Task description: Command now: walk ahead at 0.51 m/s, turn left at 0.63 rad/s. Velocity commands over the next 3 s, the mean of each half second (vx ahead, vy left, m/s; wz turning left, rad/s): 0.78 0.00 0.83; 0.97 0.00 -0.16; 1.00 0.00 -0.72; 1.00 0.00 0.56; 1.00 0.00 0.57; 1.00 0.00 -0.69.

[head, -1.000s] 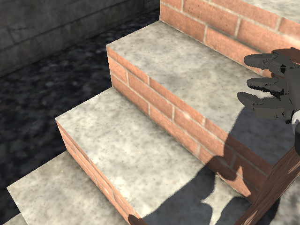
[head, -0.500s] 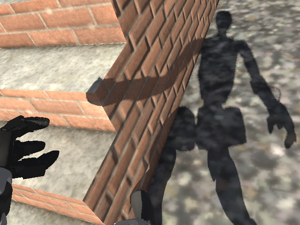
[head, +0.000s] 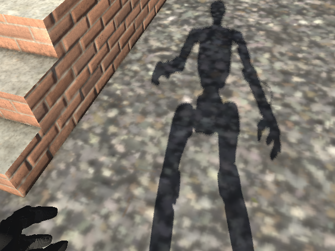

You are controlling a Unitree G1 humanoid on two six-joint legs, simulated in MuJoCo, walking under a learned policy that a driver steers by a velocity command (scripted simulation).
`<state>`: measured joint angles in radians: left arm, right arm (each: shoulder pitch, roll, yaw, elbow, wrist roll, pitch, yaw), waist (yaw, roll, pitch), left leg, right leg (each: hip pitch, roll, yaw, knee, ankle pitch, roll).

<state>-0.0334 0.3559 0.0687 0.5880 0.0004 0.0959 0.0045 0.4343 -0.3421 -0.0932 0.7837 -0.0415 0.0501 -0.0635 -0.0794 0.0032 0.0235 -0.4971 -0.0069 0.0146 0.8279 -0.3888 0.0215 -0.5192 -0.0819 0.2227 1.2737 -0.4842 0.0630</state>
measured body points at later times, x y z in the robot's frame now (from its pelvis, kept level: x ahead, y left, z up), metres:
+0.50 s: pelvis -0.34 -0.11 +0.01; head -0.34 -0.09 +0.46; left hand -0.14 +0.17 -0.02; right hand -0.22 -0.34 -0.10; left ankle -0.37 -0.08 -0.69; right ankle -0.17 -0.24 -0.58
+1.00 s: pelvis -0.29 -0.14 +0.05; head -0.27 -0.14 +0.50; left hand -0.19 +0.16 -0.04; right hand -0.07 -0.36 -0.04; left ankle -0.37 -0.07 -0.69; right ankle -0.27 -0.24 -0.69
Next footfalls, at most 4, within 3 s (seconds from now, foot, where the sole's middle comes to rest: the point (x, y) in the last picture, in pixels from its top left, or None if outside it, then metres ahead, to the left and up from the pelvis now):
0.02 right None -0.05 -0.20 -0.73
0.36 left None -0.33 -0.06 -0.73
1.00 right None -0.23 -0.23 -0.73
1.38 left None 0.08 0.01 -0.73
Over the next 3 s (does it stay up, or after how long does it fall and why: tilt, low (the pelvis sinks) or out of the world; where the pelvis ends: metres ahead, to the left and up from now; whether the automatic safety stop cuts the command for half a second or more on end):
stays up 1.17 0.21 0.04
